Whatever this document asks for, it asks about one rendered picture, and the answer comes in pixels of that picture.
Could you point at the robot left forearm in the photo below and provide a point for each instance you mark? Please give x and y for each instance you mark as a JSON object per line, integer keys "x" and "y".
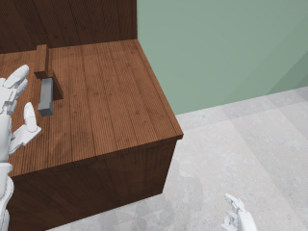
{"x": 6, "y": 192}

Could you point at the right robot hand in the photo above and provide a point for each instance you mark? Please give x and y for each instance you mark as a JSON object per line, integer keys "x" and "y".
{"x": 242, "y": 221}

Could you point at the tap lever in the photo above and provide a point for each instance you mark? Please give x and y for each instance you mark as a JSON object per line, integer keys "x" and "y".
{"x": 45, "y": 105}

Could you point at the left robot hand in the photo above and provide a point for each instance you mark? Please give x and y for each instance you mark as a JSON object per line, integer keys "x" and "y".
{"x": 10, "y": 90}

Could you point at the counter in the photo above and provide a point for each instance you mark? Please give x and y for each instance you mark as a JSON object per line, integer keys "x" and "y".
{"x": 112, "y": 135}

